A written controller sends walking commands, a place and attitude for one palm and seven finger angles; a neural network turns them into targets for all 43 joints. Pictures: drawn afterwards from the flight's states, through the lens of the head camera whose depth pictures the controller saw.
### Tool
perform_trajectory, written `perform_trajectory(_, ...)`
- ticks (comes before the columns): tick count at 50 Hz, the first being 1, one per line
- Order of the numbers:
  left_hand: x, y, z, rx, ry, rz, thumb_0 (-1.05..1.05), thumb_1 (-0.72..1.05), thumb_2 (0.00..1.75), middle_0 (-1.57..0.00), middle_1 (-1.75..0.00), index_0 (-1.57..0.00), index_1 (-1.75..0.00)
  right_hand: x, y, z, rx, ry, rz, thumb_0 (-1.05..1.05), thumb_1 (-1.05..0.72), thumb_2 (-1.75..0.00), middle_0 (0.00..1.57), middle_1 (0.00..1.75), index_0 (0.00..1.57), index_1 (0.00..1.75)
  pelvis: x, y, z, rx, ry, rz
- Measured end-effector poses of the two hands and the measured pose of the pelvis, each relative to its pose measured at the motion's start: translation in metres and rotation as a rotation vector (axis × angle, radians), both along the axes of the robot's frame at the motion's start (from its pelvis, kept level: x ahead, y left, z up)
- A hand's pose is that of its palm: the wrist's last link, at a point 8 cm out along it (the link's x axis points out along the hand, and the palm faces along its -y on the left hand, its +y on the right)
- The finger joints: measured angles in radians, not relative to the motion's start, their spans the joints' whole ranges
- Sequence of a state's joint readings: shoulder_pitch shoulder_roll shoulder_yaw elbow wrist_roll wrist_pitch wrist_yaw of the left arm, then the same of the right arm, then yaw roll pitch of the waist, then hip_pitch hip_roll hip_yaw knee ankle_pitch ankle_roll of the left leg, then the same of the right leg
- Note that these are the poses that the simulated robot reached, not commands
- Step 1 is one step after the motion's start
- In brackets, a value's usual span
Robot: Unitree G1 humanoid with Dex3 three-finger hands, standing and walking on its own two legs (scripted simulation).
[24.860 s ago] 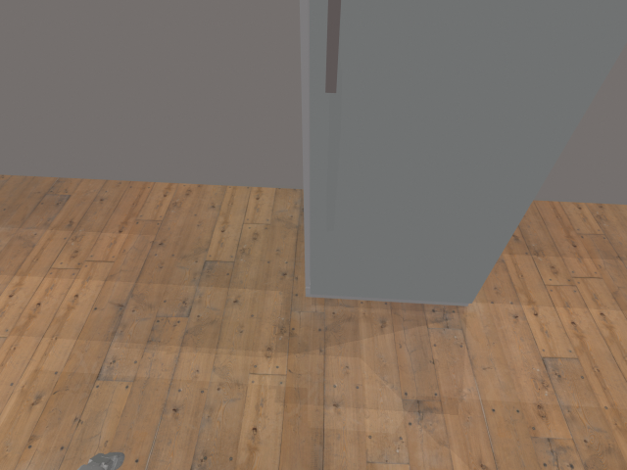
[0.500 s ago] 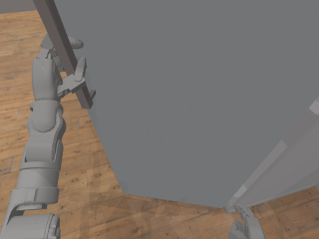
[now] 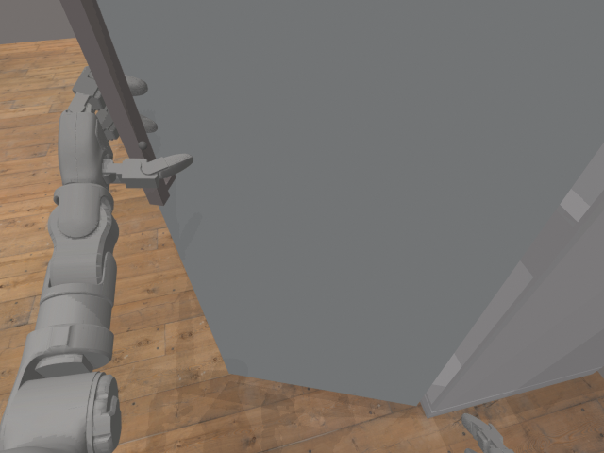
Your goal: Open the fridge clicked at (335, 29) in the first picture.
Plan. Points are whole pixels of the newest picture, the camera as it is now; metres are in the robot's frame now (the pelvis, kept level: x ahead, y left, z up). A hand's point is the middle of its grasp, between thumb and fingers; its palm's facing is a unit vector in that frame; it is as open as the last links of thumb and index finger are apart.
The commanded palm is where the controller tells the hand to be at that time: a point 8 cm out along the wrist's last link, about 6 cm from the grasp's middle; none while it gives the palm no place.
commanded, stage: loosen the grip on the handle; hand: left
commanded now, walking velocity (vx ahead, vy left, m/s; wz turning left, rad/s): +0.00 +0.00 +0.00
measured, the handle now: (125, 85) +0.44 +0.21 +0.28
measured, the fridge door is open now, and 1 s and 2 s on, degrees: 67 67 67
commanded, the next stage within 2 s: slip the hand off the handle in 0.28 s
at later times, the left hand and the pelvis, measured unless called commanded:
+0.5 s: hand (102, 153) +0.39 +0.24 +0.22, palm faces +0.24 -0.95 -0.20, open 14.7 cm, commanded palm +0.36 +0.29 +0.23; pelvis +0.02 +0.01 +0.00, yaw +1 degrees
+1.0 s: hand (55, 151) +0.39 +0.30 +0.23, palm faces +0.21 -0.96 -0.21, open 14.7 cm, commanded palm +0.35 +0.34 +0.23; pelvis +0.03 +0.03 +0.00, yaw +2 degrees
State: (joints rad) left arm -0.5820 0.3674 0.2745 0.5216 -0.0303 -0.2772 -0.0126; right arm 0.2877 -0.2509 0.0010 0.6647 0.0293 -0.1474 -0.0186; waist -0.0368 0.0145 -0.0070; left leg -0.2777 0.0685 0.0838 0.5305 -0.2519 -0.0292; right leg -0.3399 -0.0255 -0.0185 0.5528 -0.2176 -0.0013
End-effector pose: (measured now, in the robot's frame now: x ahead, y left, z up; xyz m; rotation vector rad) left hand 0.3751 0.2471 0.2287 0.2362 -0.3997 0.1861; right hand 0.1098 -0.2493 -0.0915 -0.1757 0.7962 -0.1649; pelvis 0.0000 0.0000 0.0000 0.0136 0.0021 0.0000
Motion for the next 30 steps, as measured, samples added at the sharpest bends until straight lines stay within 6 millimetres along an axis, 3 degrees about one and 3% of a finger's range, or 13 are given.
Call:
perform_trajectory(5, -0.003, 0.003, -0.001, 0.038, -0.024, -0.010, -0.01, -0.32, 0.32, -0.50, -1.42, -0.31, -1.29, -0.019, -0.016, -0.010, -0.026, 0.096, -0.011, 0.01, -0.90, -0.90, 0.20, 0.30, 0.20, 0.30, -0.001, -0.008, -0.001, -0.002, 0.013, 0.013)
perform_trajectory(10, -0.003, 0.006, 0.000, 0.061, -0.019, -0.044, 0.00, -0.47, 0.25, -0.50, -1.38, -0.30, -1.24, -0.018, -0.025, -0.012, -0.044, 0.121, -0.032, 0.01, -0.90, -0.90, 0.20, 0.30, 0.20, 0.30, 0.003, -0.009, -0.001, -0.005, 0.022, 0.013)
perform_trajectory(17, -0.004, 0.015, -0.003, 0.008, -0.030, -0.046, -0.01, -0.54, 0.21, -0.44, -1.29, -0.27, -1.18, 0.012, -0.018, -0.006, -0.049, 0.064, -0.013, 0.01, -0.90, -0.90, 0.20, 0.30, 0.20, 0.30, 0.011, -0.004, 0.000, -0.005, 0.032, 0.011)
perform_trajectory(24, -0.011, 0.041, -0.003, 0.018, -0.028, 0.008, -0.01, -0.55, 0.20, -0.32, -1.20, -0.26, -1.15, 0.047, 0.005, 0.003, -0.037, -0.008, 0.036, 0.01, -0.90, -0.90, 0.20, 0.30, 0.20, 0.30, 0.017, 0.004, -0.001, -0.010, 0.040, 0.018)
perform_trajectory(30, -0.014, 0.059, 0.000, 0.021, -0.028, -0.008, -0.01, -0.56, 0.20, -0.28, -1.17, -0.26, -1.15, 0.063, 0.025, 0.006, -0.033, -0.027, 0.067, 0.01, -0.90, -0.90, 0.20, 0.30, 0.20, 0.30, 0.021, 0.013, -0.002, -0.018, 0.044, 0.029)
